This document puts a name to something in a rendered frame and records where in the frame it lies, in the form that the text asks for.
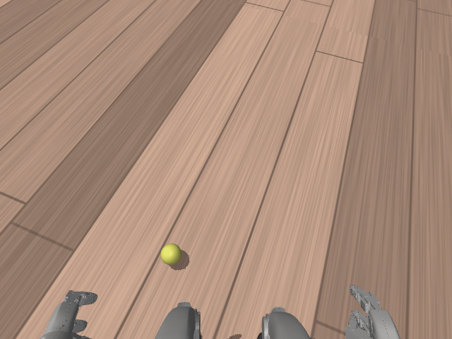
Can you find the right robot hand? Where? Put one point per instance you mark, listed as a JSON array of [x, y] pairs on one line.
[[378, 324]]

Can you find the left robot hand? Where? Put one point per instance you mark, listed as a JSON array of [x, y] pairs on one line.
[[64, 316]]

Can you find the ball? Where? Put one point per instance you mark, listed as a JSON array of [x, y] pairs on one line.
[[170, 254]]

